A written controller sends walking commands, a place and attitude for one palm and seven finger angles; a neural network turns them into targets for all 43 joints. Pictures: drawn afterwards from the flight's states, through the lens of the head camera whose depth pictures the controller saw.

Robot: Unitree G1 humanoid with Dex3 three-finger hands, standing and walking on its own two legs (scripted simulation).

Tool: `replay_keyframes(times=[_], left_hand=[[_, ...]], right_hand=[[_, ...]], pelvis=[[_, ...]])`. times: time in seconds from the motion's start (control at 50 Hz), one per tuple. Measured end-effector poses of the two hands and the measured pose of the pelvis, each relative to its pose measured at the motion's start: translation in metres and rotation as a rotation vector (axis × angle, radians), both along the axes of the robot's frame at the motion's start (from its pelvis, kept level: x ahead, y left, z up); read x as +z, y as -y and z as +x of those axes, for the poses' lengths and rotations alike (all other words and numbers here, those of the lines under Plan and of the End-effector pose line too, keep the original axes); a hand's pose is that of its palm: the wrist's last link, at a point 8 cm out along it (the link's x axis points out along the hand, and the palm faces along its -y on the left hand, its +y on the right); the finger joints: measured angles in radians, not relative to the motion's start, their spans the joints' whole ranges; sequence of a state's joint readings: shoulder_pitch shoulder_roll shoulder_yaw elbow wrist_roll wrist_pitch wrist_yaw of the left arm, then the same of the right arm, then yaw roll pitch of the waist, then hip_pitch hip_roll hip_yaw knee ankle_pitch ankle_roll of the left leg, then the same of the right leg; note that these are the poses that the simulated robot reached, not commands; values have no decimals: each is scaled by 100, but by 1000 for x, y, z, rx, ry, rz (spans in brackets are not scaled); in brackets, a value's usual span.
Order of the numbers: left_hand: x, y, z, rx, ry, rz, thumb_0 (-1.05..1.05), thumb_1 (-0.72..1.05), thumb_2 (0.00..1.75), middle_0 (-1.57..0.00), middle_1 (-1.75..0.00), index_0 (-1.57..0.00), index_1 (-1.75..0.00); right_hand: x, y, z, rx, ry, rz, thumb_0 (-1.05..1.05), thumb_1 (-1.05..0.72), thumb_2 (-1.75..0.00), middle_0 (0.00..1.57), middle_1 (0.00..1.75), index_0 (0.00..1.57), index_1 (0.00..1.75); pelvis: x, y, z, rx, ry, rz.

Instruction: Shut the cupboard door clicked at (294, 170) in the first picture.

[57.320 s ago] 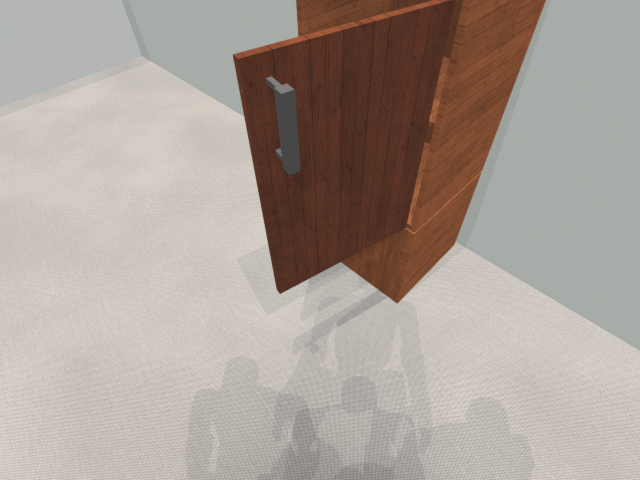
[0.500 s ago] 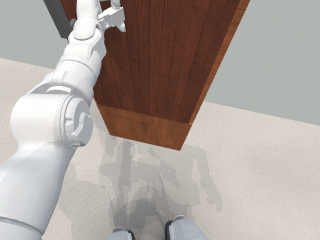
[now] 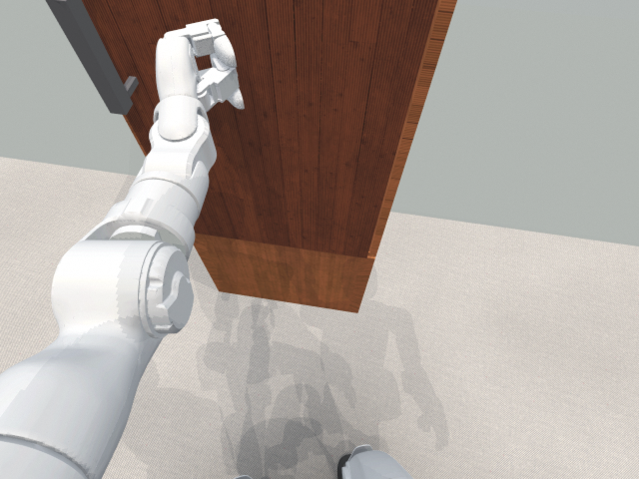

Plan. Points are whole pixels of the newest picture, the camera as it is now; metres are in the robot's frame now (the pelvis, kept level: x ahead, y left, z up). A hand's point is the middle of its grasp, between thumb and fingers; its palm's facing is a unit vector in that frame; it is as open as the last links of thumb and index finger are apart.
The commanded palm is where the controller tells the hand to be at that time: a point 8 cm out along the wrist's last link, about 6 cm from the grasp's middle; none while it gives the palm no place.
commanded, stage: pull the fist back off the door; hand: left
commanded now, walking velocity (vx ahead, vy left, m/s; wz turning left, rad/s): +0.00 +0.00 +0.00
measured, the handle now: (102, 48) +0.63 +0.16 +0.16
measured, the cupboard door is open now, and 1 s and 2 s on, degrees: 0 0 0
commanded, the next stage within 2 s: draw the hand back to the body in 0.22 s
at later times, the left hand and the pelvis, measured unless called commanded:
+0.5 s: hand (212, 102) +0.49 +0.03 +0.17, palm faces -0.02 -1.00 -0.01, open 3.1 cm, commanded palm +0.44 +0.10 +0.17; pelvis +0.02 -0.01 +0.01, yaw +0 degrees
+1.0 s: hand (88, 267) +0.32 +0.13 +0.18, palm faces +0.08 -0.98 -0.17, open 3.0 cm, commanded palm +0.28 +0.19 +0.19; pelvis +0.00 -0.01 +0.03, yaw +1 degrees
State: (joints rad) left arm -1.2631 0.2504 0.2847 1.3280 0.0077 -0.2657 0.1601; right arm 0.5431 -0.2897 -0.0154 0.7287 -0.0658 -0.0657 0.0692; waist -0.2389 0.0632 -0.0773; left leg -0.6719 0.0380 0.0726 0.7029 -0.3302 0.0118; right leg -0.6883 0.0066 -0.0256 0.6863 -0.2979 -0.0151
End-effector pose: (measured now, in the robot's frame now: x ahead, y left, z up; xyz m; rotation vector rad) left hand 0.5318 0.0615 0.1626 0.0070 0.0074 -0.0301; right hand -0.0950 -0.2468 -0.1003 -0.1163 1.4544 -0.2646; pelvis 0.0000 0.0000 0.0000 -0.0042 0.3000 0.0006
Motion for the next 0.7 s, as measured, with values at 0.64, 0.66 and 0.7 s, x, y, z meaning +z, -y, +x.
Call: replay_keyframes(times=[0.64,0.66,0.7], left_hand=[[2,-67,-106,34,58,20,1,90,90,-130,-150,-130,-150],[2,-71,-114,32,62,22,1,90,90,-130,-150,-130,-150],[4,-78,-130,25,69,24,1,90,90,-130,-150,-130,-150]], right_hand=[[0,13,185,111,453,30,1,-91,-90,20,30,20,30],[1,14,187,115,460,27,1,-91,-90,20,30,20,30],[4,14,194,127,481,20,1,-91,-90,20,30,20,30]], pelvis=[[16,14,16,-2,200,15],[17,15,15,1,211,14],[18,15,13,7,233,13]])
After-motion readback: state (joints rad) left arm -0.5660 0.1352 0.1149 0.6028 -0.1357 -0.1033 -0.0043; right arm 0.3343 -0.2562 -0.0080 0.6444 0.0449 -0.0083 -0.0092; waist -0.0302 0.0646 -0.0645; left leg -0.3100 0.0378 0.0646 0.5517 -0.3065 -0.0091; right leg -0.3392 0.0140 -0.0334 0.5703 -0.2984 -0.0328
